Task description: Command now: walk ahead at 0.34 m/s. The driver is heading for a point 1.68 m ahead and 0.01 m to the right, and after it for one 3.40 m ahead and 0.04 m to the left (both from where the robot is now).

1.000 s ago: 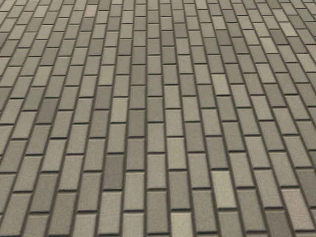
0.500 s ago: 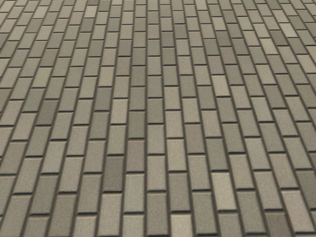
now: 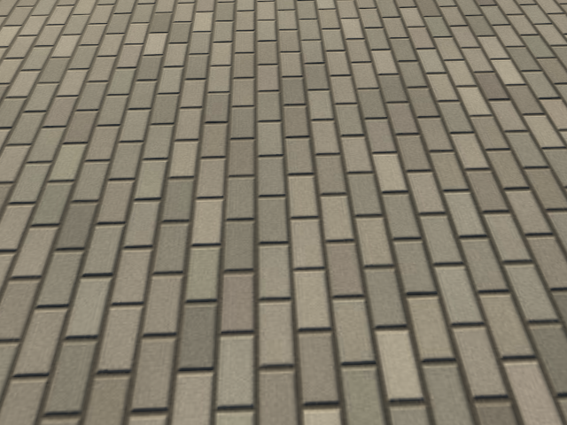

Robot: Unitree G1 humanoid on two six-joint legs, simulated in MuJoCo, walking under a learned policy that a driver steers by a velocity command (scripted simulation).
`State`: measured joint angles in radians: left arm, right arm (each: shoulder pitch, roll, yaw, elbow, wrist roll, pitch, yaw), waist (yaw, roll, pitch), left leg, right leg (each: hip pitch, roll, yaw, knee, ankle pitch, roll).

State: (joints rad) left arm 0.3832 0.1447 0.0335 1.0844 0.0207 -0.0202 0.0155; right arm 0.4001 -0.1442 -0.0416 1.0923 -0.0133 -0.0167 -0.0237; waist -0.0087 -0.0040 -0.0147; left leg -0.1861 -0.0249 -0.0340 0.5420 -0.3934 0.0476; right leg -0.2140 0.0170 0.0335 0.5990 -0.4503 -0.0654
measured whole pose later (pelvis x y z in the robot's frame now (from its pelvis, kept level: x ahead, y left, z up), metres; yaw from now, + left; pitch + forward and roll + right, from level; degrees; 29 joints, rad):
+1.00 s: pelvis +0.51 +0.00 -0.01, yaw +0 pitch +1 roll +1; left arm -0.02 0.16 0.02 0.88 0.02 -0.06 -0.02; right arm 0.52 -0.15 -0.01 1.10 -0.03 -0.10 -0.02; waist -0.07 0.00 0.07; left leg 0.14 -0.07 0.06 0.27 -0.41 0.07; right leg -0.49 0.00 -0.11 0.53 -0.10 -0.11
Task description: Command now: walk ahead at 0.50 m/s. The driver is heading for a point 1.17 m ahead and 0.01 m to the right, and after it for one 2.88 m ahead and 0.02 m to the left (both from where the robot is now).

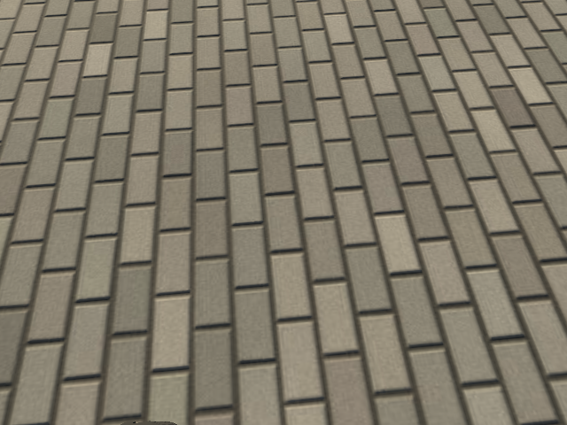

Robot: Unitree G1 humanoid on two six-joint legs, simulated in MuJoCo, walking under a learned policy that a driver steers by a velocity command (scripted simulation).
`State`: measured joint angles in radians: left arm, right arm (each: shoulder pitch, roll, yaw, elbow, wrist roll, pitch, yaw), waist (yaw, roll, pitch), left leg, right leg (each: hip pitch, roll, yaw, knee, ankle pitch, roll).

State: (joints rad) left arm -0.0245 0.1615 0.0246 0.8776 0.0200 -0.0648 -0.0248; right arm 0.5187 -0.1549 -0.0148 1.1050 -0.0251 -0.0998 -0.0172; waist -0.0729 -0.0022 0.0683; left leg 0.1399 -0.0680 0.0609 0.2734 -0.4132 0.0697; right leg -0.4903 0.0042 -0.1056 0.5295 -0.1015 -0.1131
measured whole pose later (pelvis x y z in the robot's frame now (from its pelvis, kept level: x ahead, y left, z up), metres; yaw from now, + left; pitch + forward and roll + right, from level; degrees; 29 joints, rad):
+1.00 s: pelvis +0.54 +0.02 +0.02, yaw +0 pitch +0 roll +1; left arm 0.06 0.19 0.04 0.91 0.02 -0.03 -0.03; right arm 0.48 -0.16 -0.03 1.07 -0.01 -0.10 0.00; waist -0.06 -0.04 0.04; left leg 0.07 -0.09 0.09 0.17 -0.26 0.08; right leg -0.62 -0.09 -0.06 0.68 -0.02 -0.04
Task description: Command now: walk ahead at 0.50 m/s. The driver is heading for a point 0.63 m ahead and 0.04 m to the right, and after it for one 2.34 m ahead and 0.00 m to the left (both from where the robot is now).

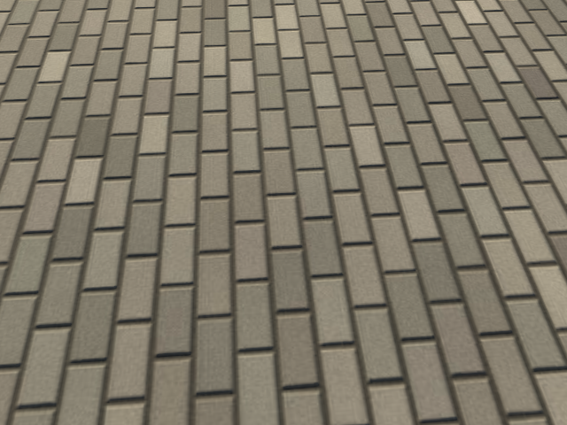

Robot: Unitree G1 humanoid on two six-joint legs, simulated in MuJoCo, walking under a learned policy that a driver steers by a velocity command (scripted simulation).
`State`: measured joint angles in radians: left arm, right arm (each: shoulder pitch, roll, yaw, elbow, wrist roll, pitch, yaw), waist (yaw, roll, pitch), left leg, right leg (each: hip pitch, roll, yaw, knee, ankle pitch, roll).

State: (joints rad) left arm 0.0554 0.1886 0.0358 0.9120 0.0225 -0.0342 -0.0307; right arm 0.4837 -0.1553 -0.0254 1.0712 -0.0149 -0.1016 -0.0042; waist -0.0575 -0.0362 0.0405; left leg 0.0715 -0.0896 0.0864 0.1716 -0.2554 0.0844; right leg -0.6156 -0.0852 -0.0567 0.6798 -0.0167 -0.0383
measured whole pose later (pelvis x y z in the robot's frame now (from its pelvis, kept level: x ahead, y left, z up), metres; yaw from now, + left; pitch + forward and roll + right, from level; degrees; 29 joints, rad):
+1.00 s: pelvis +0.45 +0.00 +0.00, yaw +0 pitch -1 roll +0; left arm 0.22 0.17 0.03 1.04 0.03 0.01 0.03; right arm 0.28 -0.16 -0.01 1.04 -0.02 -0.06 -0.01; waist -0.01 -0.03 0.05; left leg -0.25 -0.05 0.12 0.37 -0.12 0.10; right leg -0.38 -0.04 0.02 0.74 -0.35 -0.01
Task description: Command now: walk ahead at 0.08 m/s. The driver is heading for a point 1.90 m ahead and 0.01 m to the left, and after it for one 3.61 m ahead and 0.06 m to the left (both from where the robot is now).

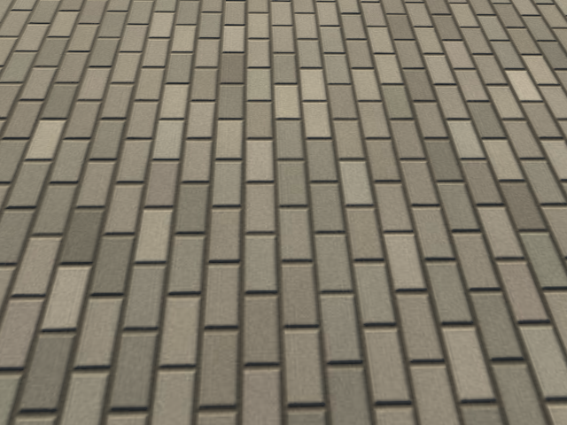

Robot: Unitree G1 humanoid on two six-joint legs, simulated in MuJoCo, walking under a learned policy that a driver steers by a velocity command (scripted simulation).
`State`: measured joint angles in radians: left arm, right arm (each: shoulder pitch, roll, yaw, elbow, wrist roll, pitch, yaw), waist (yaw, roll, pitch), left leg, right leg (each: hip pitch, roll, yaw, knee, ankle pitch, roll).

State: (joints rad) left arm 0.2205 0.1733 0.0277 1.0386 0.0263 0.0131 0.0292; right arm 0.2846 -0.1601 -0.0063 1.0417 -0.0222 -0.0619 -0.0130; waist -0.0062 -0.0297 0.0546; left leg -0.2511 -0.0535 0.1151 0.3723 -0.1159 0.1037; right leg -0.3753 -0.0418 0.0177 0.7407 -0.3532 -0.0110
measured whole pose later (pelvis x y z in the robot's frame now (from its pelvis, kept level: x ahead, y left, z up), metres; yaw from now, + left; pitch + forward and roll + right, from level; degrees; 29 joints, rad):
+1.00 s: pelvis +0.04 -0.03 +0.00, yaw +1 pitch -1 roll +0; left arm 0.33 0.12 -0.02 1.16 0.01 -0.02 0.04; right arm 0.33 -0.12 0.01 1.16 -0.01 -0.01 -0.04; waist -0.01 0.00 0.02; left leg -0.17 -0.01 0.07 0.38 -0.19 0.04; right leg -0.12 0.01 -0.03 0.38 -0.24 -0.02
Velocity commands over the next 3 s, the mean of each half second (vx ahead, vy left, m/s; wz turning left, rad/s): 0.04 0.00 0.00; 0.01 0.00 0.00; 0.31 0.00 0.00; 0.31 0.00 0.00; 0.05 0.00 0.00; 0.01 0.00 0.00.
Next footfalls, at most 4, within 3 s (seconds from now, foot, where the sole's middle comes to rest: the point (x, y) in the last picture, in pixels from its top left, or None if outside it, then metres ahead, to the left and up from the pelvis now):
0.10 right None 0.06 -0.14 -0.78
1.70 left None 0.46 0.04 -0.78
2.14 right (349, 410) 0.52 -0.15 -0.78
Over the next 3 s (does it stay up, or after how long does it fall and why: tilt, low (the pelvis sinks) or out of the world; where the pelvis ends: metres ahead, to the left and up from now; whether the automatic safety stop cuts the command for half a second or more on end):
stays up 0.47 -0.06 0.00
